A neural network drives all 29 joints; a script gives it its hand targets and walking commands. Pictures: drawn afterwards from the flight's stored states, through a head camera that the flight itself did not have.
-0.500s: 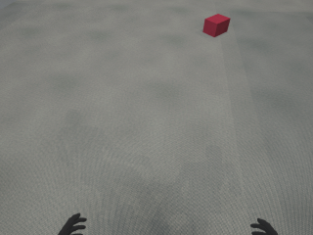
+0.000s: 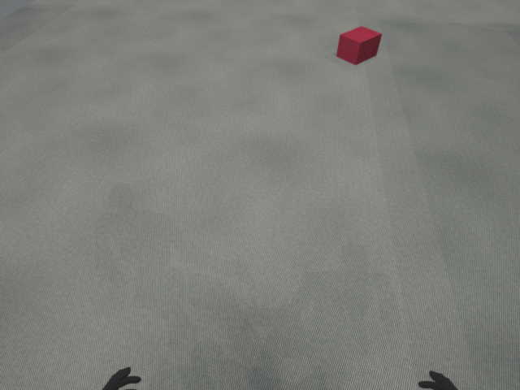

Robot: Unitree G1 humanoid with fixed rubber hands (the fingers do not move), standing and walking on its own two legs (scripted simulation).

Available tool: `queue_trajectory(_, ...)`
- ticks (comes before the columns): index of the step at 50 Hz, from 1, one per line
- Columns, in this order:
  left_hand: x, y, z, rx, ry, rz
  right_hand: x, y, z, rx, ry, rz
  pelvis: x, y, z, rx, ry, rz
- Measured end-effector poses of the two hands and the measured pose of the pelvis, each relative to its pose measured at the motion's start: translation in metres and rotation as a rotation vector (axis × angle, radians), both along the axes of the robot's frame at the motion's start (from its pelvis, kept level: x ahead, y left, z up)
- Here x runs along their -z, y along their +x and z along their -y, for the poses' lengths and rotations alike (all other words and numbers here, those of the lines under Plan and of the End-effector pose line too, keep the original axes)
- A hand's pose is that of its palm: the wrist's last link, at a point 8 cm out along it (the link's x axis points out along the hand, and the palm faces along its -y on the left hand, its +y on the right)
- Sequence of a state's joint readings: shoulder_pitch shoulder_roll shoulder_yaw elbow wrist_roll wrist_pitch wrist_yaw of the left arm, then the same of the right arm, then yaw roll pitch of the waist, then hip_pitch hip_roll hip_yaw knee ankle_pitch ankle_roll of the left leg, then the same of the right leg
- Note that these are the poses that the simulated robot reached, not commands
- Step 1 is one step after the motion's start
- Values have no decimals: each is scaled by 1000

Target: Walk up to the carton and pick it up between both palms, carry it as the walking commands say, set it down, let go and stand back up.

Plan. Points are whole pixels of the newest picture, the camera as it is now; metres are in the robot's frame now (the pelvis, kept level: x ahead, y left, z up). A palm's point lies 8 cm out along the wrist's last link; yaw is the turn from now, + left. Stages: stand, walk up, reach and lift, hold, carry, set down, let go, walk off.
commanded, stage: walk up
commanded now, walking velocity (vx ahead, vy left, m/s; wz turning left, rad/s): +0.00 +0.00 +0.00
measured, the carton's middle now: (358, 45) +2.72 -0.76 -0.67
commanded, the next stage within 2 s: none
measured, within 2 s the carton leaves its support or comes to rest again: neither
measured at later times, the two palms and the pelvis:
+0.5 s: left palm (144, 348) +0.19 +0.21 -0.06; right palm out of the picture +0.13 -0.44 -0.08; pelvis +0.06 -0.10 +0.00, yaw -3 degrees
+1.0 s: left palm (217, 256) +0.33 +0.10 -0.02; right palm out of the picture +0.34 -0.57 -0.10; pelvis +0.24 -0.23 +0.02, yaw -6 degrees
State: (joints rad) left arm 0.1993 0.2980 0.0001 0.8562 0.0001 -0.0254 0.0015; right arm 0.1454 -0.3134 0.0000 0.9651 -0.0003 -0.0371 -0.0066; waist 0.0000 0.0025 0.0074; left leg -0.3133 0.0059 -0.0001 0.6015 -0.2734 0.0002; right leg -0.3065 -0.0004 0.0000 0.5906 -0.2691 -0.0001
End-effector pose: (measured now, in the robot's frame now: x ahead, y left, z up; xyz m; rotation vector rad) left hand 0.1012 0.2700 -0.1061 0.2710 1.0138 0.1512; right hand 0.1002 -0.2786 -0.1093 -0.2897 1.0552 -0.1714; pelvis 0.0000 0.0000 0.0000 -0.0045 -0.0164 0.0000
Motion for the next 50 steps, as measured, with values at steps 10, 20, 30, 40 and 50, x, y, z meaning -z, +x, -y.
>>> queue_trajectory(10, -7, 1, -3, 26, -24, -10, -8, -6, 6, -9, 9, 11, -6, 2, 1, 5, -1, -19)
queue_trajectory(20, -40, 54, 13, 117, 18, 32, -36, -17, 102, 2, -86, 13, -16, 27, 52, 54, -6, -21)
queue_trajectory(30, -35, 96, 99, 76, 127, 69, -7, 113, 210, -52, -63, 203, 21, 85, 150, 72, 54, 15)
queue_trajectory(40, -89, 132, 140, 81, 231, -46, -15, 143, 260, -25, 4, 51, -24, 141, 200, 101, 89, 18)
queue_trajectory(50, -90, 232, 167, 78, 254, -33, -10, 238, 291, -2, 8, 34, -22, 240, 229, 107, 86, 14)
